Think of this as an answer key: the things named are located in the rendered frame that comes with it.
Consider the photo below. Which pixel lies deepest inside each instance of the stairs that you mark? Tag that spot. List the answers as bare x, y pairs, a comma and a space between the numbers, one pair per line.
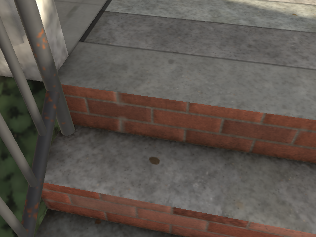
139, 166

